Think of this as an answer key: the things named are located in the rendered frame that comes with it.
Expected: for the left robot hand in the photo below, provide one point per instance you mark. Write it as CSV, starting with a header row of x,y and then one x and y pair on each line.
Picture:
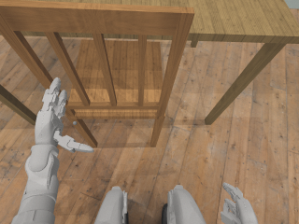
x,y
48,120

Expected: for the table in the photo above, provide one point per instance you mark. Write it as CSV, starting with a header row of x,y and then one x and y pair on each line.
x,y
248,21

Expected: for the right robot thigh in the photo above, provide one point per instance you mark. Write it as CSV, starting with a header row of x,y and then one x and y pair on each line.
x,y
181,203

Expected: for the chair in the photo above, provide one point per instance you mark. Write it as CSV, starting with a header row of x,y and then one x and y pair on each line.
x,y
113,79

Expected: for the right robot hand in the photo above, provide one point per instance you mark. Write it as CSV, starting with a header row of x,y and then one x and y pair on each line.
x,y
242,211

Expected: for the robot left shin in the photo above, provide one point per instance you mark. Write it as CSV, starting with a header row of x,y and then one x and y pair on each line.
x,y
123,216

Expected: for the left robot forearm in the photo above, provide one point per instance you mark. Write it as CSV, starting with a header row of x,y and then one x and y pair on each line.
x,y
40,194

